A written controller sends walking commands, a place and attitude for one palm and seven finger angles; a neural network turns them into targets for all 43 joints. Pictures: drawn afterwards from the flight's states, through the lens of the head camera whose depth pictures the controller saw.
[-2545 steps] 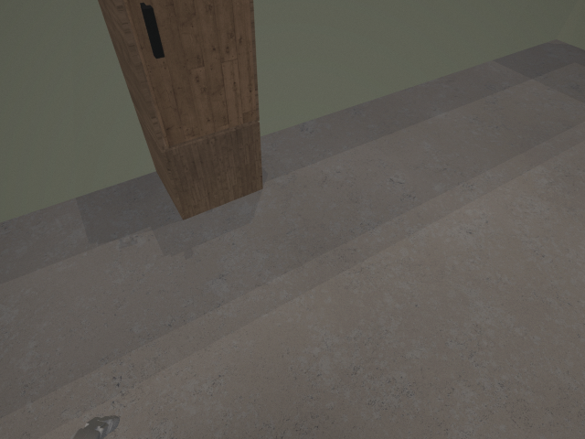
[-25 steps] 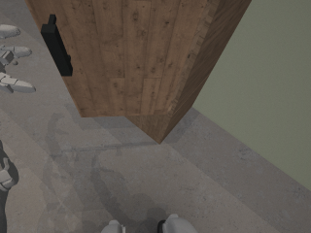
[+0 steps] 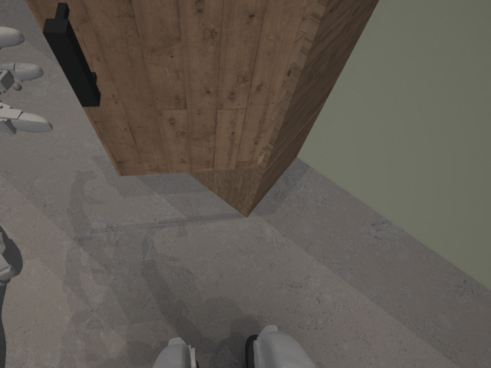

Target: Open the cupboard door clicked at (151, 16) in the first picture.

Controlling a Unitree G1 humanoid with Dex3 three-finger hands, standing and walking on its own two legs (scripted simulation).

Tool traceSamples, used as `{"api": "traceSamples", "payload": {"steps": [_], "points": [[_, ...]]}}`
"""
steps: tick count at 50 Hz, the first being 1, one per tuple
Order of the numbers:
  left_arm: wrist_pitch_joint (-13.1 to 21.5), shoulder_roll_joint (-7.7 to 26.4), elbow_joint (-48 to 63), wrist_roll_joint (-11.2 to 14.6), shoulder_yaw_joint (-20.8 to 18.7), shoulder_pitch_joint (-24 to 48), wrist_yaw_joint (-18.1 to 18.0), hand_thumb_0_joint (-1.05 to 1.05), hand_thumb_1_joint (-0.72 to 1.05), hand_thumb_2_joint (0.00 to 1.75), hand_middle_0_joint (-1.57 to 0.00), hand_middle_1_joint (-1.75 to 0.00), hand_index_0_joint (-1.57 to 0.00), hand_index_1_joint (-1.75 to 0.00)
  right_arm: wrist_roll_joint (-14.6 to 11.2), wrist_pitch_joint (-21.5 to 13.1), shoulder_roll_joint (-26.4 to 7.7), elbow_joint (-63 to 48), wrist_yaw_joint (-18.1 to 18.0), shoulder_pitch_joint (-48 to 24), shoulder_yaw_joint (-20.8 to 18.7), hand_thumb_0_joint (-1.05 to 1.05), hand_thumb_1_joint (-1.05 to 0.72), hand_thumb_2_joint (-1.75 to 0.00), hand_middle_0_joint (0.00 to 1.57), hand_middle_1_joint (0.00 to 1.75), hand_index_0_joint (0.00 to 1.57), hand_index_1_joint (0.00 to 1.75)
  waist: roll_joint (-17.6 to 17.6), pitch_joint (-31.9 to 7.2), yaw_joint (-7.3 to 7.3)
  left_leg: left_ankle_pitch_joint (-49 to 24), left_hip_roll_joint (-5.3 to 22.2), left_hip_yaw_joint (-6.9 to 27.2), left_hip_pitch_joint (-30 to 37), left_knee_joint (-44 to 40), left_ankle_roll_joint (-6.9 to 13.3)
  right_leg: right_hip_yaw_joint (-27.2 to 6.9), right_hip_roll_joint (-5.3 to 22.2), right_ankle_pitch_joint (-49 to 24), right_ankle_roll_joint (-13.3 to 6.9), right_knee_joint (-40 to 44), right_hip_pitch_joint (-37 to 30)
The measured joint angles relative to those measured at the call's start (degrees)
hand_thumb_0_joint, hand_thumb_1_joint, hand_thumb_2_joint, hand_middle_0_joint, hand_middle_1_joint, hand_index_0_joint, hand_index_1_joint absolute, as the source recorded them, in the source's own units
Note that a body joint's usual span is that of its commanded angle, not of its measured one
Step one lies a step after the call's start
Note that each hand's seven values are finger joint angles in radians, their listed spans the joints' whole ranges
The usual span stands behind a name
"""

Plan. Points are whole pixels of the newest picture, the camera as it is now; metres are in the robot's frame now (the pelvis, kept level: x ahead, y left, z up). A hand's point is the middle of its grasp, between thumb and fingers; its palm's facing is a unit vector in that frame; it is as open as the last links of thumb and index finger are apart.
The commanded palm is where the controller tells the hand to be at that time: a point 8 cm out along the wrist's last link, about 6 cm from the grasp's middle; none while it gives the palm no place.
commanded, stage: slide the fingers in behind the handle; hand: left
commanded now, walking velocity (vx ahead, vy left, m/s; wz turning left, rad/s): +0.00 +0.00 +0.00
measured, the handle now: (77, 57) +0.56 +0.21 +0.11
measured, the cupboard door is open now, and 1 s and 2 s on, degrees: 45 45 45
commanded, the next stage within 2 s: close the thumb around the handle in 1.70 s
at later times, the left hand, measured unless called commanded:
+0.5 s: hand (33, 84) +0.51 +0.26 +0.11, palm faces +0.01 -1.00 +0.03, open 14.0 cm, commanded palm +0.49 +0.30 +0.11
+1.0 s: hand (62, 87) +0.51 +0.22 +0.11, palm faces +0.02 -1.00 +0.01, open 14.0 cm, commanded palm +0.49 +0.27 +0.11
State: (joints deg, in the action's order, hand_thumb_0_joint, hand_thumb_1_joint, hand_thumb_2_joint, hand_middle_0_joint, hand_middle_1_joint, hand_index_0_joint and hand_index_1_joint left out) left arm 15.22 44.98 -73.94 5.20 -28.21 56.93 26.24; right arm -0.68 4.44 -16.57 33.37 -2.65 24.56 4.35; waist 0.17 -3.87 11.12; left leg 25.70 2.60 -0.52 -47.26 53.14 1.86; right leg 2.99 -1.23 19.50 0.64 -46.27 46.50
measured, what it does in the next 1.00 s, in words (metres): stands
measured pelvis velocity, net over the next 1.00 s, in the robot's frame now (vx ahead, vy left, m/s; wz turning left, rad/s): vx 0.01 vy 0.00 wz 0.00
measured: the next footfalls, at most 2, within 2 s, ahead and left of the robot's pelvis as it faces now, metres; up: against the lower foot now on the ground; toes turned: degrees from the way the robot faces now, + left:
none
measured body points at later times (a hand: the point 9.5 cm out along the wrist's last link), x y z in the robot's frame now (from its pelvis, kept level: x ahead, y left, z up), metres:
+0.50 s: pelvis +0.01 +0.00 +0.00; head +0.13 +0.03 +0.43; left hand +0.50 +0.31 +0.11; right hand +0.00 -0.27 -0.09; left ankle -0.01 +0.09 -0.69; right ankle +0.02 -0.13 -0.69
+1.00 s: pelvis +0.01 +0.00 +0.00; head +0.12 +0.02 +0.44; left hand +0.50 +0.28 +0.11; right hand +0.01 -0.27 -0.10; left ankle -0.01 +0.09 -0.69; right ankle +0.02 -0.13 -0.69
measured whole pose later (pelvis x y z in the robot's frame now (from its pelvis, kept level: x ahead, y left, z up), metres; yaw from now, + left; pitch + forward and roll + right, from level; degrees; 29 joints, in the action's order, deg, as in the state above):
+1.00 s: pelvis +0.01 +0.00 +0.00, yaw +0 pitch +18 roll -3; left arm 16.7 33.9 -66.9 6.2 -24.8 52.0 18.7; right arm -0.1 4.1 -15.6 33.7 -0.8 24.6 2.7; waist 0.9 -5.3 9.9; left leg 26.1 2.5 -1.1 -44.3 51.8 1.6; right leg 2.3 -1.3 20.2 0.5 -45.9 44.1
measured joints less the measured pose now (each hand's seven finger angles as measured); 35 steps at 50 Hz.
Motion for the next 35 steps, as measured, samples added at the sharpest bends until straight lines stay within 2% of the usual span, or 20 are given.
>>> {"api": "traceSamples", "payload": {"steps": [3, 7, 11, 14, 17, 23, 29, 35], "points": [[0.63, 0.6, 1.43, -0.47, -0.95, -0.49, -0.08, -0.01, -0.5, 0.3, -0.3, -1.2, -0.3, -1.2, 0.2, -0.06, -0.07, -0.04, -0.03, 0.74, -0.27, 0.0, -0.91, -0.9, 0.2, 0.3, 0.2, 0.3, -0.1, 0.08, 0.33, -0.08, 0.2, -0.14, -0.67, 0.13, -0.13, -0.15, -0.19, -0.18, -0.12, -0.11, 0.76], [1.63, 0.41, 3.05, 0.53, -1.75, -1.79, 0.69, -0.01, -0.5, 0.3, -0.3, -1.2, -0.3, -1.2, 0.22, 0.35, -0.21, 0.36, 0.19, 1.72, -0.63, 0.0, -0.91, -0.9, 0.2, 0.3, 0.2, 0.3, -0.13, -0.29, 0.2, 0.01, 0.49, -0.42, -0.43, -0.09, -0.23, -0.44, -0.49, -0.27, -0.19, 0.14, 0.67], [0.17, 0.28, 2.27, 1.31, -1.24, -1.89, 1.37, -0.01, -0.5, 0.3, -0.3, -1.2, -0.3, -1.2, -0.04, 0.72, -0.29, 0.48, 0.23, 2.16, -0.69, 0.0, -0.91, -0.9, 0.2, 0.3, 0.2, 0.3, -0.1, -0.58, 0.12, 0.09, 0.59, -0.33, 0.11, -0.38, -0.2, -0.36, -0.61, -0.26, -0.2, 0.58, 0.04], [-0.73, -0.11, 2.26, 0.74, -0.39, -2.23, 0.9, -0.01, -0.5, 0.3, -0.3, -1.2, -0.3, -1.2, -0.03, 0.6, -0.34, 0.14, 0.17, 2.15, -0.76, 0.0, -0.91, -0.9, 0.2, 0.3, 0.2, 0.3, 0.03, -0.59, 0.05, 0.04, 0.49, -0.19, 0.25, -0.55, -0.18, -0.23, -0.53, -0.28, -0.17, 0.83, -0.2], [-0.2, -1.27, 3.79, 0.6, 0.12, -2.86, -0.09, -0.01, -0.5, 0.3, -0.3, -1.2, -0.3, -1.2, 0.19, 0.35, -0.23, -0.02, 0.27, 1.79, -0.94, 0.0, -0.91, -0.9, 0.2, 0.3, 0.2, 0.3, 0.05, -0.51, -0.24, 0.03, 0.38, -0.16, 0.26, -0.6, -0.17, -0.2, -0.42, -0.25, -0.13, 0.87, -0.25], [1.38, -4.7, 6.0, 2.14, 0.55, -3.54, -1.06, -0.01, -0.5, 0.3, -0.29, -1.2, -0.3, -1.2, 0.41, 0.21, 0.33, 0.44, 0.89, 0.63, -1.21, 0.0, -0.91, -0.9, 0.2, 0.3, 0.2, 0.3, -0.02, -1.19, -0.87, 0.31, 0.31, -0.21, 0.96, -0.74, -0.17, -0.27, -0.37, 0.06, -0.06, 0.94, -0.9], [-0.16, -5.71, 5.27, 0.95, 1.22, -4.58, -2.62, -0.01, -0.5, 0.3, -0.3, -1.2, -0.3, -1.2, 0.25, 0.25, 0.66, -0.85, 1.12, -0.17, -1.11, 0.0, -0.91, -0.9, 0.2, 0.3, 0.2, 0.3, 0.3, -1.58, -0.81, 0.55, 0.25, -0.42, 1.88, -0.98, -0.06, -0.49, -0.31, 0.34, 0.02, 0.98, -1.66], [1.66, -7.01, 6.42, 1.53, 1.61, -4.83, -4.09, -0.01, -0.5, 0.3, -0.3, -1.2, -0.3, -1.2, 0.31, -0.05, 1.1, -0.6, 1.32, -0.64, -1.01, 0.0, -0.91, -0.9, 0.2, 0.3, 0.2, 0.3, 0.09, -1.1, -1.38, 0.57, 0.13, -0.45, 2.16, -0.92, -0.08, -0.53, -0.19, 0.49, 0.05, 0.69, -1.85]]}}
